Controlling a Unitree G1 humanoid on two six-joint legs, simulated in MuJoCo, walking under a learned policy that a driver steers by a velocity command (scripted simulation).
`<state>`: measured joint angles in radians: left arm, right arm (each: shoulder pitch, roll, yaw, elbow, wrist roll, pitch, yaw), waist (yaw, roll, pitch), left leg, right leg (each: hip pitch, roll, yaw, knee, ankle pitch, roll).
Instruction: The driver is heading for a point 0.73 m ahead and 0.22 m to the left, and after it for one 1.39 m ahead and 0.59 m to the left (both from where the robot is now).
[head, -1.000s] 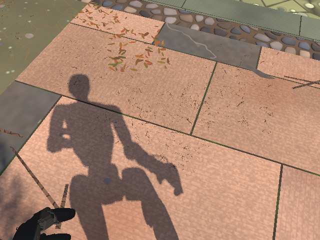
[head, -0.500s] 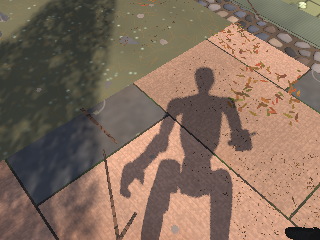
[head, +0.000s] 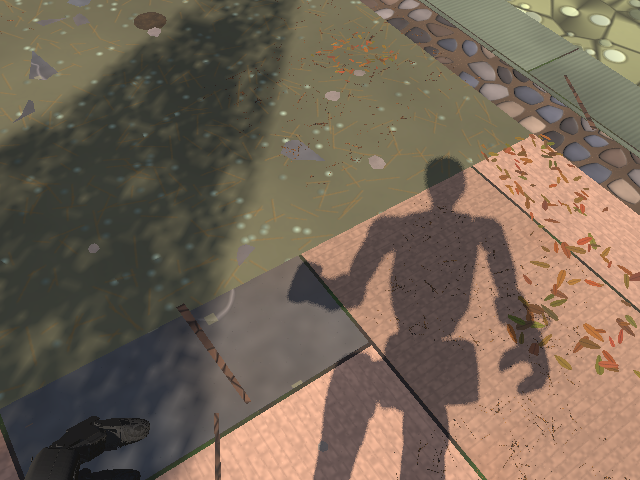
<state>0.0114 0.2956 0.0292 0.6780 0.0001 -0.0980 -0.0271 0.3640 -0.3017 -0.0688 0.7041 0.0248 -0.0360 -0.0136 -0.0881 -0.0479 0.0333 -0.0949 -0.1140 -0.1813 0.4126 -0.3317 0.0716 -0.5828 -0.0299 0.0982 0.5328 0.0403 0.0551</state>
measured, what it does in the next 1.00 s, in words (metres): walks ahead, turning left: right foot, then left foot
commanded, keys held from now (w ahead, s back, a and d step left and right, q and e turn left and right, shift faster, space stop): w+q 0.60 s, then w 0.36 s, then no key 0.04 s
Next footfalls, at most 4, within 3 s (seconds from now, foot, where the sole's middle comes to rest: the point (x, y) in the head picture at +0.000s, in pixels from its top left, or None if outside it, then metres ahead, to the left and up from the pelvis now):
0.06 right None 0.22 -0.14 -0.78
0.58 left None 0.44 0.18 -0.78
1.10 right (229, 330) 0.82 0.14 -0.78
1.44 left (128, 385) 0.69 0.35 -0.78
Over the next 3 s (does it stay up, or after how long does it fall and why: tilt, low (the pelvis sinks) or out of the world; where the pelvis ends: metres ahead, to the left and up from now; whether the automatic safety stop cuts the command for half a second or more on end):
stays up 0.73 0.22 0.00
